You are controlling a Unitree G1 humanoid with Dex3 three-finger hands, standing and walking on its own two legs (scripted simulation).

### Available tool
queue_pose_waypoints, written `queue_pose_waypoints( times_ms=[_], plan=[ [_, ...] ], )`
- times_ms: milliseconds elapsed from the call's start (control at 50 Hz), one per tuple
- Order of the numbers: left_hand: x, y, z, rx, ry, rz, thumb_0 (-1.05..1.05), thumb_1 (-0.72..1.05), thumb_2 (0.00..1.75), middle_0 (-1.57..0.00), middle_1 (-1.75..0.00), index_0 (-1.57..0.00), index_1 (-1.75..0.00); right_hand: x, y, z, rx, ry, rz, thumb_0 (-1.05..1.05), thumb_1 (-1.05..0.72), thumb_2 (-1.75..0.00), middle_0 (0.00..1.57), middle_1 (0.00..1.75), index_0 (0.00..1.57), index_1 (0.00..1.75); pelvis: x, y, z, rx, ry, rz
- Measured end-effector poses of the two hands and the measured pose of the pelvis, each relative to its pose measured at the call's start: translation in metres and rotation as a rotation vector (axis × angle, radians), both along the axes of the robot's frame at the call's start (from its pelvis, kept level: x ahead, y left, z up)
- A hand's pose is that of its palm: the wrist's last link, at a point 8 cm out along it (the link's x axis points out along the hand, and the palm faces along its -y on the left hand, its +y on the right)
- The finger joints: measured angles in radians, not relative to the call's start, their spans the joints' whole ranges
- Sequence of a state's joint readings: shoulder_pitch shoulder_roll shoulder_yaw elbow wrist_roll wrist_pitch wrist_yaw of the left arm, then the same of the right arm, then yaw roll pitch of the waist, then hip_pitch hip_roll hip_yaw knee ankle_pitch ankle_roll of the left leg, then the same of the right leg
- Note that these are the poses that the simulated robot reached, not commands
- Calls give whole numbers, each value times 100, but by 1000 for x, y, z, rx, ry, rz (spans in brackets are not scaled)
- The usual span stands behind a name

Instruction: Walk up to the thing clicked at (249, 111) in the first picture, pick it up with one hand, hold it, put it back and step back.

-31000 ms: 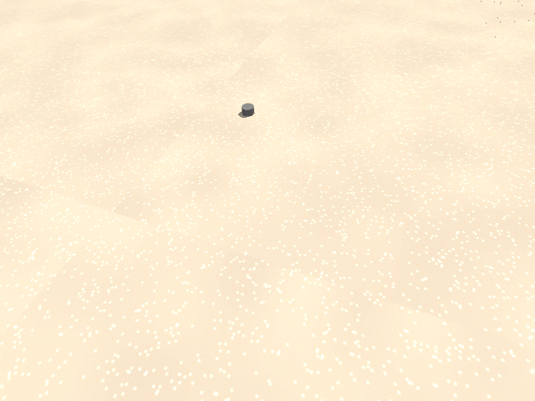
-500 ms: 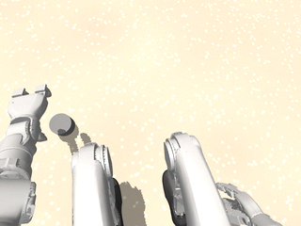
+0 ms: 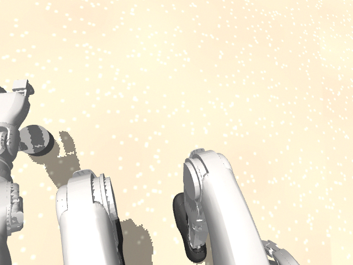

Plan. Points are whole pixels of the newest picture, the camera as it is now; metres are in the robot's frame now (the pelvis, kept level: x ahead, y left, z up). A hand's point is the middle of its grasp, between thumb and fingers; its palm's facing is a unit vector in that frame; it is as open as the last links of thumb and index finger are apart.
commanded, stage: home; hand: left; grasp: from above
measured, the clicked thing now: (36, 140) +0.44 +0.32 -0.30
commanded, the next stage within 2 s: none
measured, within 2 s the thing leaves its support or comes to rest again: neither
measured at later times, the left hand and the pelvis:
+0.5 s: hand out of the picture +0.32 +0.26 +0.04, palm faces -0.25 -0.68 -0.69, open 7.9 cm; pelvis +0.01 -0.01 +0.16, yaw +5 degrees
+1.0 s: hand out of the picture +0.24 +0.22 +0.27, palm faces +0.17 -0.95 -0.26, open 7.4 cm; pelvis +0.06 +0.00 +0.34, yaw +8 degrees
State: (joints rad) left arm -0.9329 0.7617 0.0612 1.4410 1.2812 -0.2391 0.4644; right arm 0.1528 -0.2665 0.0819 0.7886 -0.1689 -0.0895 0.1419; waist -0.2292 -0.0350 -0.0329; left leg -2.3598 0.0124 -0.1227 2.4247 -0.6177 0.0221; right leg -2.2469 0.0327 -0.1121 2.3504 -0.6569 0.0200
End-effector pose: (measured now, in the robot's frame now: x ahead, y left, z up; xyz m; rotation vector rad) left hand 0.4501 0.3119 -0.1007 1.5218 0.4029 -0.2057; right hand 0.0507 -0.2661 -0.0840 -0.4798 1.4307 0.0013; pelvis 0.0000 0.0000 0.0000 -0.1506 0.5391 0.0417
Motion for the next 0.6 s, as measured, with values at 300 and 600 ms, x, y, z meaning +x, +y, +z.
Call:
queue_pose_waypoints(
  times_ms=[300, 600],
  plan=[
    [-38, -9, 114, -182, 15, 323, 0, 13, 92, -24, -58, -22, -59, 37, 13, 45, 174, -106, -107, 0, -89, -90, 20, 30, 21, 30, 12, -5, 85, 45, 77, 12],
    [-173, -23, 229, -674, 34, 573, 0, 82, 92, -23, -34, -22, -35, 170, 16, 197, 97, -551, 38, 0, -90, -90, 20, 30, 20, 30, 10, -7, 196, 66, -40, 62]
  ],
)
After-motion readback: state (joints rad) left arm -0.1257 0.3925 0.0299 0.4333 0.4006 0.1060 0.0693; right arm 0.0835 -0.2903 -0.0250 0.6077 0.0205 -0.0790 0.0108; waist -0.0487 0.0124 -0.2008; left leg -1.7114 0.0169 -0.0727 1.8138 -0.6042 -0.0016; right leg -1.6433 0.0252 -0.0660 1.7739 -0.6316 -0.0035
